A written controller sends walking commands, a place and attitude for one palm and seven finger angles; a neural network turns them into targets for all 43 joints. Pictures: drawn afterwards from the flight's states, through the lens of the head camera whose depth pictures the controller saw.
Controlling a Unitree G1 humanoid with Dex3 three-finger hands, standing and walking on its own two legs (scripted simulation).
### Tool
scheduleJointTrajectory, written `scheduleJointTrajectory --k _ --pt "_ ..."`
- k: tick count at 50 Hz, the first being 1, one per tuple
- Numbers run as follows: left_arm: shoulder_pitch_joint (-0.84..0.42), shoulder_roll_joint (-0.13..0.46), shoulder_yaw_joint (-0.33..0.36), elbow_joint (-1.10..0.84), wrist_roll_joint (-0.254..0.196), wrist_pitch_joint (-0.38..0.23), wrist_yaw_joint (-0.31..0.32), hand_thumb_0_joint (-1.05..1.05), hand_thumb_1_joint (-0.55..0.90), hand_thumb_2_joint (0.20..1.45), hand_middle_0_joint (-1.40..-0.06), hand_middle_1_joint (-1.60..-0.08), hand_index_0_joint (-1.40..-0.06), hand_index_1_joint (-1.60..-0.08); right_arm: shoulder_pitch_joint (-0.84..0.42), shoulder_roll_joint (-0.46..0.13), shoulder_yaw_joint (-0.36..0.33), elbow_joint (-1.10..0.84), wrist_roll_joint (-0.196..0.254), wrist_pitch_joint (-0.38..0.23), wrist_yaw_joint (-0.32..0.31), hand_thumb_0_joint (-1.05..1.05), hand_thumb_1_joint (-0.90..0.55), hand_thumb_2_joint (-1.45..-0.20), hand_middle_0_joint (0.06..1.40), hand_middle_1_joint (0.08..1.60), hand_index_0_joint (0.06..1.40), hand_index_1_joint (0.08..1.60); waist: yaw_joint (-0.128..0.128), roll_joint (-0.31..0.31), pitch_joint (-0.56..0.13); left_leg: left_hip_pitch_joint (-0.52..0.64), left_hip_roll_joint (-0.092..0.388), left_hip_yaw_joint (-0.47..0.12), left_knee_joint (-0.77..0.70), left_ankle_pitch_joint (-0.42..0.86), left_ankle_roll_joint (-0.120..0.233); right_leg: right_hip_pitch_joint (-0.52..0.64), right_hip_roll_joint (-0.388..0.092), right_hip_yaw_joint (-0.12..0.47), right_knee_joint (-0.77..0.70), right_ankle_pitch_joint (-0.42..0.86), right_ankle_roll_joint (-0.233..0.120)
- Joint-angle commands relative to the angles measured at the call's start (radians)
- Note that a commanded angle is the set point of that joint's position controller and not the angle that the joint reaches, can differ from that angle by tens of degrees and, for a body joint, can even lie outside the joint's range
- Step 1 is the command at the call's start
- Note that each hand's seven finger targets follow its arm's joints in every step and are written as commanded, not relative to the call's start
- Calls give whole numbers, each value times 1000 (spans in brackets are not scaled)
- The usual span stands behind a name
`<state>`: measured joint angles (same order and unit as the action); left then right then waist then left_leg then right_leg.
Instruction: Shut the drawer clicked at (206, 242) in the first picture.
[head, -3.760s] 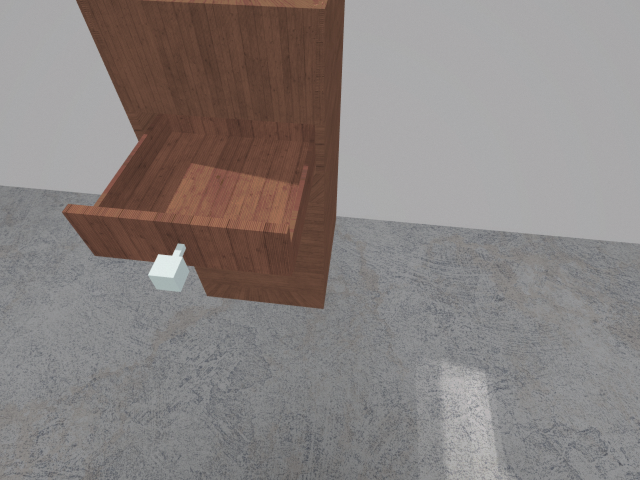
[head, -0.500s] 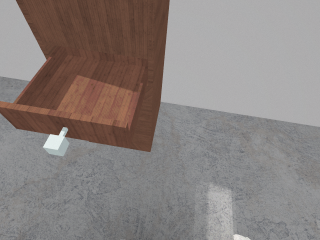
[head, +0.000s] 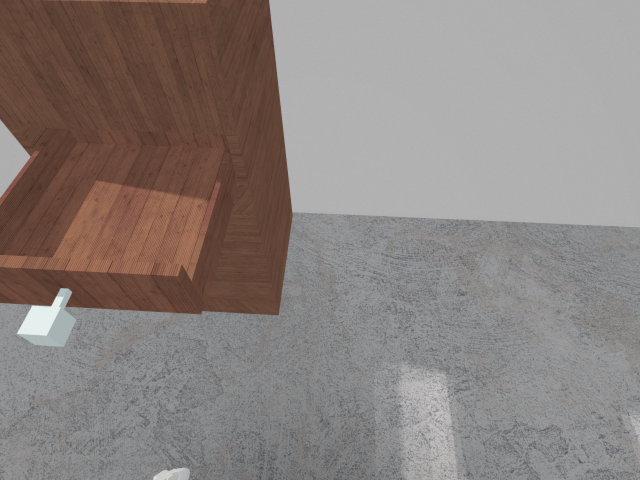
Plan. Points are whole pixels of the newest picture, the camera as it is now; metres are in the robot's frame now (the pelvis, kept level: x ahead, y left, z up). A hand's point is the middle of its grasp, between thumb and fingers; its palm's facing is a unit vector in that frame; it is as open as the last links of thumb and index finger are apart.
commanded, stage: come to a stop and stand still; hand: left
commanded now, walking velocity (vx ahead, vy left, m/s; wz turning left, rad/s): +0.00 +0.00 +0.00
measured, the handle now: (54, 313) +0.35 +0.40 -0.06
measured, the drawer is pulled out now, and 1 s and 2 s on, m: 0.30 0.30 0.30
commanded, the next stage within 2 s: look again from close up in 0.66 s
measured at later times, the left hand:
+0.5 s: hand out of the picture +0.00 +0.14 -0.17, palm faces +0.05 -0.98 -0.21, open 7.3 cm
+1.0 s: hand out of the picture +0.02 +0.18 -0.17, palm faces +0.02 -0.98 -0.21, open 7.3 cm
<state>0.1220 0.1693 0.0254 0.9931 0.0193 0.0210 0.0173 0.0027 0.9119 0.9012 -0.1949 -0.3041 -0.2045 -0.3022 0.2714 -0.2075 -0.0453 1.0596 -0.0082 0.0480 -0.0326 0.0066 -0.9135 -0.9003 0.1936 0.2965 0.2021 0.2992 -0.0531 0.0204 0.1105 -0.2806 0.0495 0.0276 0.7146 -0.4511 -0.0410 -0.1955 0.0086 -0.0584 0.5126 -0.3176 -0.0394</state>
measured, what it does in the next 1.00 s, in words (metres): stands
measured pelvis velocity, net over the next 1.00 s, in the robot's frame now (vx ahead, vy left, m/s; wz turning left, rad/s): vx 0.00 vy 0.00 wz -0.02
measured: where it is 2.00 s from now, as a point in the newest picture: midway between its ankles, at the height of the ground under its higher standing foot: outside the picture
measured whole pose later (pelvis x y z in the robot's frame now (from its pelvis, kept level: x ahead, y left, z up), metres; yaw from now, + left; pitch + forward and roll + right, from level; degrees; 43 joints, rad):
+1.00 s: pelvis +0.00 +0.00 +0.00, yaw -1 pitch -1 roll -1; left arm 0.29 0.14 0.00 1.08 0.01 -0.01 0.05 0.01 0.92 0.90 -0.20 -0.30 -0.21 -0.30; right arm 0.30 -0.16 0.00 1.05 -0.02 -0.01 -0.03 0.01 -0.94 -0.90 0.19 0.30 0.20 0.30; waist -0.01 0.03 0.01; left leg -0.21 0.01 0.04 0.55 -0.33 0.02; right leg -0.18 0.03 -0.05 0.52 -0.32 -0.03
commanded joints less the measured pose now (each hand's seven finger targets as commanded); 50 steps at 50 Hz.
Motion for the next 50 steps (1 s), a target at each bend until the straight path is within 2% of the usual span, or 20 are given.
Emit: scheduleJointTrajectory --k 1,2,3,4,5,7,13,19,24,37,38,39,40,41,42,43,44,45,47,50 --pt "52 138 34 -6 -19 -16 18 0 900 900 -200 -300 -200 -300 94 -31 4 6 -5 -36 -4 0 -900 -900 200 300 200 300 16 -46 -102 161 36 -32 -333 363 17 2 -172 112 -47 462 -45" --pt "77 104 28 -7 -22 -14 14 0 900 900 -200 -300 -200 -300 82 -62 0 7 -12 -46 -7 0 -900 -900 200 300 200 300 39 86 -101 161 120 -129 -349 484 54 -23 -103 82 -39 294 2" --pt "89 85 25 2 -22 -10 15 0 900 900 -200 -300 -200 -300 52 -88 0 2 -16 -47 -11 0 -900 -900 200 300 200 300 54 124 -90 84 168 -161 -355 494 92 27 -81 62 -73 189 25" --pt "93 85 23 13 -15 -10 16 0 900 900 -200 -300 -200 -300 18 -80 4 1 -15 -41 -10 0 -900 -900 200 300 200 300 61 49 -53 44 146 -116 -351 373 81 47 -80 81 -137 143 23" --pt "80 96 26 26 -12 -11 12 0 900 900 -200 -300 -200 -300 0 -61 7 6 -11 -43 -9 0 -900 -900 200 300 200 300 54 84 -27 56 102 -88 -346 365 57 28 -101 102 -146 201 13" --pt "93 99 26 40 -13 -20 10 0 900 900 -200 -300 -200 -300 18 -41 9 15 -8 -44 -11 0 -900 -900 200 300 200 300 48 118 -42 104 90 -59 -343 386 39 30 -112 105 -155 256 4" --pt "115 99 16 74 -13 -40 14 0 900 900 -200 -300 -200 -300 39 -41 8 25 -7 -42 -13 0 -900 -900 200 300 200 300 29 -68 -100 186 73 -25 -328 416 30 61 -127 113 -192 417 2" --pt "155 106 14 99 -15 -46 20 0 900 900 -200 -300 -200 -300 32 -42 17 33 -5 -42 -15 0 -900 -900 200 300 200 300 32 -66 -100 198 71 -8 -339 429 25 92 -131 110 -195 517 7" --pt "181 98 11 114 -16 -43 22 0 900 900 -200 -300 -200 -300 34 -33 21 47 -6 -37 -15 0 -900 -900 200 300 200 300 37 -45 -51 187 67 -4 -350 387 23 73 -130 112 -218 463 10" --pt "203 80 11 126 -17 -44 25 0 900 900 -200 -300 -200 -300 78 -12 25 69 -5 -43 -21 0 -900 -900 200 300 200 300 43 -27 -41 170 69 -6 -356 399 23 91 -118 98 -215 442 1" --pt "320 104 10 145 0 -81 69 0 900 900 -200 -300 -200 -300 -60 -30 21 -2 5 -72 -7 0 -900 -900 200 300 200 300 113 -72 -52 -1 27 88 -43 227 7 123 -221 229 -164 1135 131" --pt "323 157 21 107 3 -90 66 0 900 900 -200 -300 -200 -300 8 13 24 -44 5 -59 -4 0 -900 -900 200 300 200 300 59 -68 -131 -68 7 -24 28 58 43 216 -280 245 -99 1257 94" --pt "288 129 11 89 3 -90 59 0 900 900 -200 -300 -200 -300 11 6 18 -47 2 -59 -3 0 -900 -900 200 300 200 300 48 20 -139 -87 6 -19 56 64 51 215 -265 194 -91 1210 22" --pt "278 121 7 87 6 -84 56 0 900 900 -200 -300 -200 -300 20 33 25 -47 9 -63 2 0 -900 -900 200 300 200 300 44 -2 -166 -58 31 -14 9 57 47 179 -244 164 -105 999 -64" --pt "231 120 11 58 4 -81 52 0 900 900 -200 -300 -200 -300 52 38 29 -54 9 -61 6 0 -900 -900 200 300 200 300 28 1 -192 -12 14 4 -60 88 44 166 -214 129 -93 848 -88" --pt "209 116 9 40 6 -77 49 0 900 900 -200 -300 -200 -300 75 42 30 -52 7 -65 8 0 -900 -900 200 300 200 300 22 -79 -193 23 -4 15 -137 129 40 139 -190 114 -79 731 -85" --pt "199 100 2 37 1 -71 48 0 900 900 -200 -300 -200 -300 100 30 30 -40 3 -70 7 0 -900 -900 200 300 200 300 14 -102 -185 82 -4 4 -225 208 42 88 -170 120 -59 591 -72" --pt "197 79 -5 38 -6 -65 45 0 900 900 -200 -300 -200 -300 120 6 29 -35 0 -75 4 0 -900 -900 200 300 200 300 15 -83 -165 114 20 -26 -267 279 51 38 -137 115 -46 436 -47" --pt "214 51 -6 29 -7 -50 39 0 900 900 -200 -300 -200 -300 113 -39 26 -46 -11 -84 0 0 -900 -900 200 300 200 300 43 33 -116 76 103 -103 -287 428 93 -21 -77 90 -49 168 -13" --pt "213 61 -11 45 -6 -38 31 0 900 900 -200 -300 -200 -300 76 -42 37 -43 -10 -80 -6 0 -900 -900 200 300 200 300 59 80 7 -7 89 -128 -345 353 106 -35 -59 85 -56 68 -9"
